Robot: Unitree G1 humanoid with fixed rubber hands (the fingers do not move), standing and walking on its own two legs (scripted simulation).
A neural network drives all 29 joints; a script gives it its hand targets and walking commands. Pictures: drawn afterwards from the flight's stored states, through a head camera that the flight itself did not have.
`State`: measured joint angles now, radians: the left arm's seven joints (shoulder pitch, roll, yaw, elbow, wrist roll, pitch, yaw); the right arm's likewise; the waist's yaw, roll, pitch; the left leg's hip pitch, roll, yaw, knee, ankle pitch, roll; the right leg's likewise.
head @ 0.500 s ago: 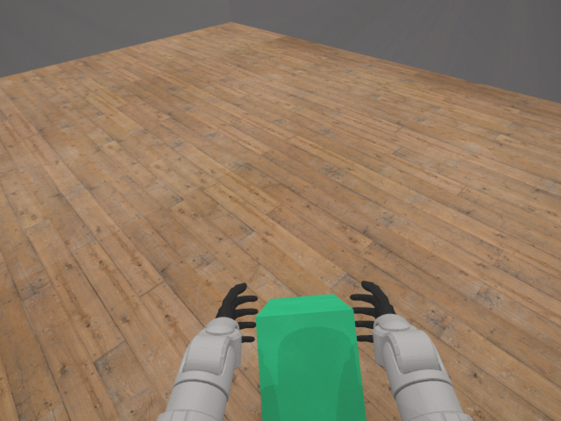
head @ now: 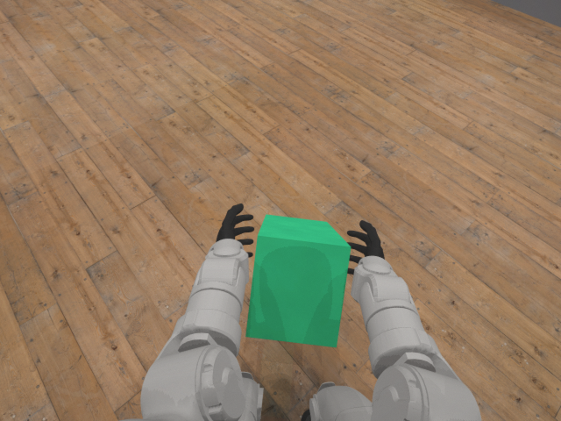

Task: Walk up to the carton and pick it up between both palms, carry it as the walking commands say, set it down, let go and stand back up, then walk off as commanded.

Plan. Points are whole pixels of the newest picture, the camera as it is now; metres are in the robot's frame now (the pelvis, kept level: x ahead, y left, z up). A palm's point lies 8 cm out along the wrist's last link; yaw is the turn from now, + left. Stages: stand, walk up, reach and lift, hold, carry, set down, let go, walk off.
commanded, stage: set down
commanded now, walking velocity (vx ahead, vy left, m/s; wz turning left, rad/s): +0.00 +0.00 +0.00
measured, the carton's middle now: (294, 267) +0.38 -0.01 -0.13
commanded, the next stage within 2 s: none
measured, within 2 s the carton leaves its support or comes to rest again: neither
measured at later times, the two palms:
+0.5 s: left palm (223, 265) +0.38 +0.12 -0.12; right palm (341, 268) +0.37 -0.10 -0.12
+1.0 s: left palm (236, 281) +0.39 +0.10 -0.21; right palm (338, 280) +0.39 -0.12 -0.22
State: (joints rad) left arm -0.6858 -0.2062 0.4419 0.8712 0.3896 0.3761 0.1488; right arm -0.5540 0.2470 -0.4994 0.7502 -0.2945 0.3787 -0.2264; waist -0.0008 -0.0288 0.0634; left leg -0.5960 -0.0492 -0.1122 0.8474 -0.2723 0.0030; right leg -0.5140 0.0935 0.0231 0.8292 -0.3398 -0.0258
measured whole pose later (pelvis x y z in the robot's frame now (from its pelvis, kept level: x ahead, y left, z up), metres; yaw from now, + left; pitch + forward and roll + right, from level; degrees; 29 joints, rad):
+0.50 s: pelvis +0.01 +0.04 -0.07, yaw +0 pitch +20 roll -4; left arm -0.60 -0.27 0.29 0.65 0.24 0.17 0.35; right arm -0.61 0.14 -0.38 0.73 -0.24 0.19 -0.10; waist -0.04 0.02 -0.02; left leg -1.17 -0.11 -0.08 1.20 -0.38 0.05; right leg -1.06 0.06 0.03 1.18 -0.48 0.03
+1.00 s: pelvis +0.00 +0.00 -0.14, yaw +0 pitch +28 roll -1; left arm -0.64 -0.23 0.27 0.61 0.13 0.14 0.35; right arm -0.65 0.11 -0.21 0.66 -0.09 0.19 -0.27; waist 0.00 0.01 -0.04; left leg -1.51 -0.10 -0.07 1.49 -0.47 -0.01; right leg -1.43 0.08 0.01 1.53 -0.59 0.00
